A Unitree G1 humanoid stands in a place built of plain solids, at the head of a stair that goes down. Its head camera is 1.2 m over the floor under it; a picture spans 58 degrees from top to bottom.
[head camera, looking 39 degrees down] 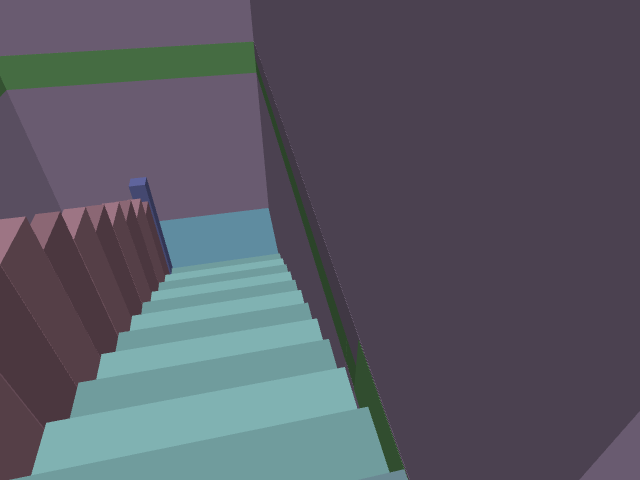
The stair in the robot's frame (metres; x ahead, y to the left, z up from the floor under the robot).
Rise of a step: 0.17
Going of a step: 0.28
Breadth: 1.15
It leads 12 degrees to the left of straight ahead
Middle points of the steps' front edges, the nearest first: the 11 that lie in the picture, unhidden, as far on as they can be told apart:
0.67 0.40 -0.17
0.95 0.46 -0.34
1.22 0.52 -0.51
1.50 0.58 -0.68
1.78 0.64 -0.85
2.06 0.70 -1.02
2.34 0.76 -1.19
2.61 0.82 -1.36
2.89 0.88 -1.53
3.17 0.94 -1.70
3.45 1.00 -1.87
